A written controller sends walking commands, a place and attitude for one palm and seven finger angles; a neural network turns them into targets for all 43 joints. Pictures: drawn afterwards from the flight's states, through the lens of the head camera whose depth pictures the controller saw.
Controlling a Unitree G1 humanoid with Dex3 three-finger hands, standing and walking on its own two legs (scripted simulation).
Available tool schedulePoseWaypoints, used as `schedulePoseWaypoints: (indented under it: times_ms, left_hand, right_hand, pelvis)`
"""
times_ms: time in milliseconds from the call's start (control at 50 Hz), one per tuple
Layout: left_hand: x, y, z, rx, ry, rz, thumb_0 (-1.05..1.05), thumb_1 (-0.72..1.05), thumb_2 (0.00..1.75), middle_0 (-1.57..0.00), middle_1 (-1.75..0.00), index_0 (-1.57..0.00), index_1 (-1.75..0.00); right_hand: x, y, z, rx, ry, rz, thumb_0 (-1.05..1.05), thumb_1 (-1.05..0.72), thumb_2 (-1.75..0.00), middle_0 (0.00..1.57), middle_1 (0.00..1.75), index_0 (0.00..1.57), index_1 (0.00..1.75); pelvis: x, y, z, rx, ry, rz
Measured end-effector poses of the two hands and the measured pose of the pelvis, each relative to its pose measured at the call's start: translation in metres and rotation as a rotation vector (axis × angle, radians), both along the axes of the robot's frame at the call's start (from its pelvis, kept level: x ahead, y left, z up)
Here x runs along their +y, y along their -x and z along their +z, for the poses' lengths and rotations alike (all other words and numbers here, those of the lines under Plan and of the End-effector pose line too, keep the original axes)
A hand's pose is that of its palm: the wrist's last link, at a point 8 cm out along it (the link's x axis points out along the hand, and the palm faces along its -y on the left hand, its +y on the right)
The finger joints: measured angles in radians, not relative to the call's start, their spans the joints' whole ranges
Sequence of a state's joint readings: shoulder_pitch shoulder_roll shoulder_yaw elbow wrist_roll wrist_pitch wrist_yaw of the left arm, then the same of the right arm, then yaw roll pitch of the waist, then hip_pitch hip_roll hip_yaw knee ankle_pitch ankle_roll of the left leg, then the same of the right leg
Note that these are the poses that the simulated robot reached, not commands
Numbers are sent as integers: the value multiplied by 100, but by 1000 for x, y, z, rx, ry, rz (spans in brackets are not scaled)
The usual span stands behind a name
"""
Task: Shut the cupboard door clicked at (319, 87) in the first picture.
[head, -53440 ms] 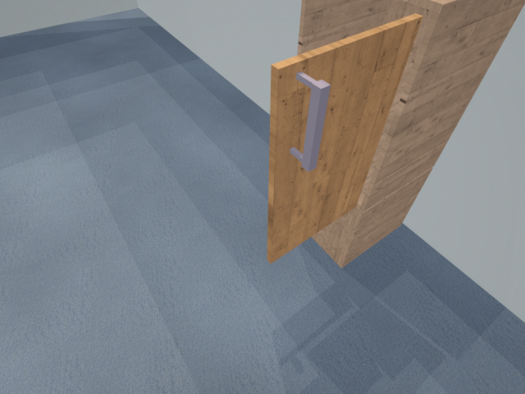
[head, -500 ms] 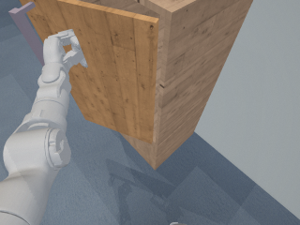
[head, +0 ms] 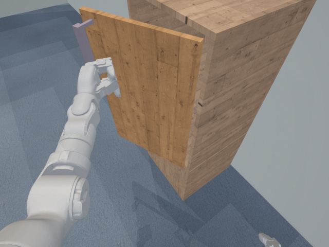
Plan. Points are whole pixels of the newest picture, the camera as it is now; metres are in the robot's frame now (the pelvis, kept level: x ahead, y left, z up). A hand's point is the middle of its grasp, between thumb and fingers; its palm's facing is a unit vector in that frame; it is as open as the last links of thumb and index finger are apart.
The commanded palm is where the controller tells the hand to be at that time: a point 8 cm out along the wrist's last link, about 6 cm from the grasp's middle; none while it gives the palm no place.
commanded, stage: draw the hand back to the body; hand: left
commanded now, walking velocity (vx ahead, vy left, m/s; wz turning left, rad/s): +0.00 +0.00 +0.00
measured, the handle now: (92, 51) +0.62 +0.21 +0.15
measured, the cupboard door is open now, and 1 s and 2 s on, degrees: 25 25 25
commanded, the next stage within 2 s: step back with the hand held close in 1.68 s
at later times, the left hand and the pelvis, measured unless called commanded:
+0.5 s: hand (85, 110) +0.37 +0.17 +0.17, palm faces +0.05 -1.00 -0.02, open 3.1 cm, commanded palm +0.33 +0.21 +0.17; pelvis -0.01 +0.00 +0.01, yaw -1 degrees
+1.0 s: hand (28, 157) +0.25 +0.24 +0.17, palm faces +0.37 -0.89 -0.28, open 3.9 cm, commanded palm +0.21 +0.27 +0.18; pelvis +0.00 +0.00 +0.01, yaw +1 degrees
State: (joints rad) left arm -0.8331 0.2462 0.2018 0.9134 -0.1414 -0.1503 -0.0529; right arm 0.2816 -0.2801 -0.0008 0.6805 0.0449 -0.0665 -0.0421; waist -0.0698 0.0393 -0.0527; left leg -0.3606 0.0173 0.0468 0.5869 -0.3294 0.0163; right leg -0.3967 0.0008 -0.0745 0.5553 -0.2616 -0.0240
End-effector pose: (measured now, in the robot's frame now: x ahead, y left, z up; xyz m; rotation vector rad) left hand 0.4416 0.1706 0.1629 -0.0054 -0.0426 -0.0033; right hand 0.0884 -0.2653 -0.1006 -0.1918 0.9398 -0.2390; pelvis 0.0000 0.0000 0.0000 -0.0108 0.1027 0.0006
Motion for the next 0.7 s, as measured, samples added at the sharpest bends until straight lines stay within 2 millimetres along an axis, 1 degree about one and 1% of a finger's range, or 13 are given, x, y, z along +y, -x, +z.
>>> schedulePoseWaypoints:
  times_ms: [80, 180, 240, 300, 380, 460, 560, 620, 700]
  left_hand:
    - [-4, -1, 3, 36, 3, 7, 2, 90, 90, -130, -150, -130, -150]
    - [-3, 3, 4, 10, 19, 22, 2, 90, 90, -130, -150, -130, -150]
    - [4, 15, 1, -22, 9, 26, 2, 90, 90, -130, -150, -130, -150]
    - [13, 33, -3, -27, -6, 27, 2, 90, 90, -130, -150, -130, -150]
    - [30, 60, -9, -11, -5, 43, 2, 90, 90, -130, -150, -130, -150]
    - [44, 86, 0, -38, -19, 54, 2, 90, 90, -130, -150, -130, -150]
    - [55, 113, 12, -50, -28, 42, 2, 90, 90, -130, -150, -130, -150]
    - [61, 128, 12, -29, -22, 38, 2, 90, 90, -127, -147, -128, -148]
    - [67, 154, 10, -62, -142, 128, 2, 90, 90, -121, -141, -122, -141]
  right_hand:
    - [13, -8, 0, -35, -29, 19, 1, -91, -90, 20, 30, 20, 30]
    - [24, 1, -4, -27, -64, 24, 1, -90, -90, 21, 30, 20, 30]
    - [27, 9, -6, -15, -84, 7, 1, -90, -90, 21, 30, 20, 30]
    - [27, 15, -8, -4, -94, -8, 1, -90, -90, 21, 30, 20, 30]
    - [23, 13, -4, -7, -81, -10, 1, -90, -90, 21, 30, 20, 30]
    - [19, -4, 5, -61, -49, 12, 1, -90, -90, 21, 30, 20, 30]
    - [20, -39, 21, -171, -26, 58, 1, -90, -90, 21, 30, 20, 30]
    - [24, -61, 34, -244, -26, 84, 1, -90, -90, 20, 30, 20, 30]
    - [34, -83, 48, -325, -32, 129, 1, -90, -90, 20, 30, 20, 30]
  pelvis:
    - [2, 2, 0, -6, -4, 1]
    - [3, 3, 0, -7, -8, -15]
    - [4, 1, 1, -15, -9, -30]
    - [4, -1, 3, -35, -9, -37]
    - [4, 0, 5, -70, -7, -35]
    - [3, 3, 6, -101, -5, -24]
    - [3, 8, 8, -130, -5, -6]
    - [3, 9, 9, -140, -7, -1]
    - [2, 11, 10, -157, -8, 0]
